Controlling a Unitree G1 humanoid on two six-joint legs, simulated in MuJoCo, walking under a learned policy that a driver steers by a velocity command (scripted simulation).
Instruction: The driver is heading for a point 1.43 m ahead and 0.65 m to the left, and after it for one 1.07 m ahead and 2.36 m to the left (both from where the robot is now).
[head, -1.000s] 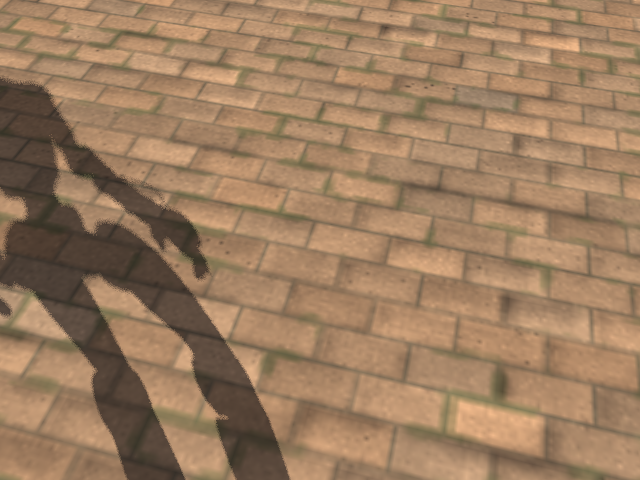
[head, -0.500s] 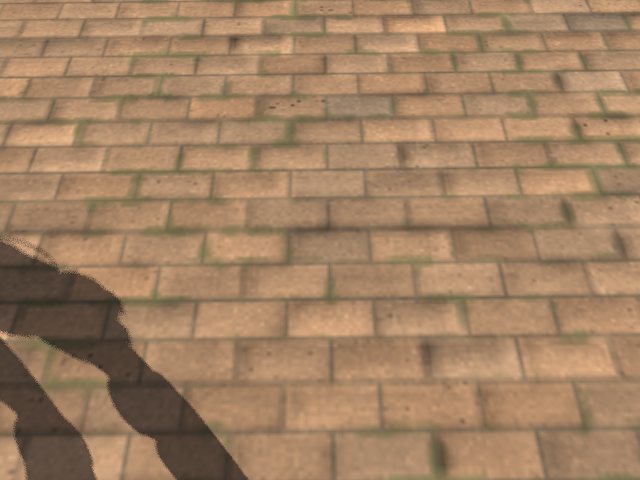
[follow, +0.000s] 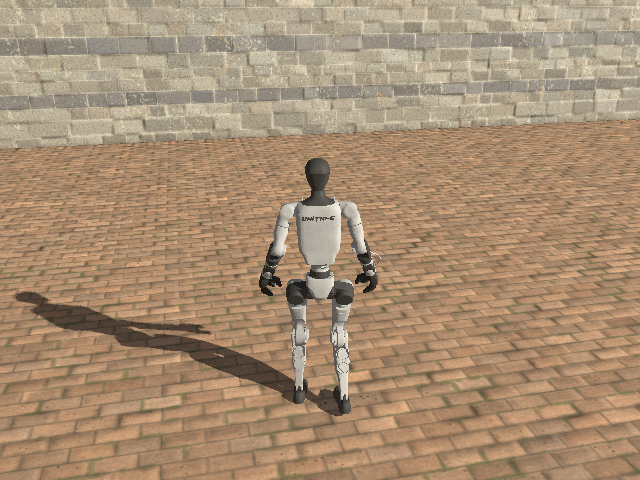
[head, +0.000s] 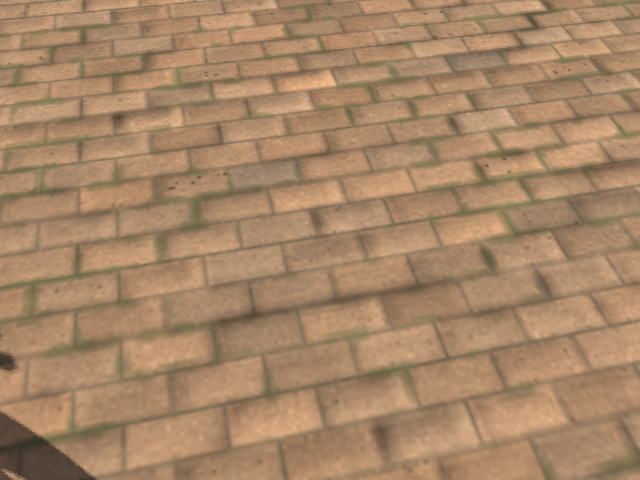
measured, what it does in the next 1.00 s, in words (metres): steps on the spot, turning left: right foot, then left foot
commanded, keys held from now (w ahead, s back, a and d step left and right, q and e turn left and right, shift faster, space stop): q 0.88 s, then no key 0.12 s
